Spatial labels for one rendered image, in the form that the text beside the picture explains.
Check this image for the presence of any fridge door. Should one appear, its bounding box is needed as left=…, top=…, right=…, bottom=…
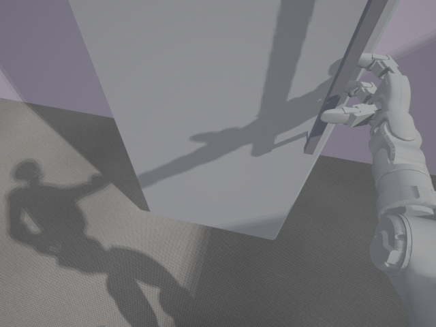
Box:
left=68, top=0, right=397, bottom=240

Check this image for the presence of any robot right hand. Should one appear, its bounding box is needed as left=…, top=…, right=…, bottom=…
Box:
left=320, top=53, right=411, bottom=128

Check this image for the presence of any robot right upper arm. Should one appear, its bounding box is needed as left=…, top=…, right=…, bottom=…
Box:
left=369, top=213, right=436, bottom=327

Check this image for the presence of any handle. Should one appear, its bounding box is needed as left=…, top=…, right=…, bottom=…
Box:
left=304, top=0, right=388, bottom=155

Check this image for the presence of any robot right forearm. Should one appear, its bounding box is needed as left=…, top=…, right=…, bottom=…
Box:
left=369, top=110, right=436, bottom=221

